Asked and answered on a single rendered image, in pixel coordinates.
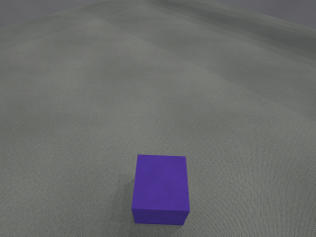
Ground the carton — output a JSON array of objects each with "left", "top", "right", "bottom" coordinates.
[{"left": 131, "top": 154, "right": 191, "bottom": 226}]

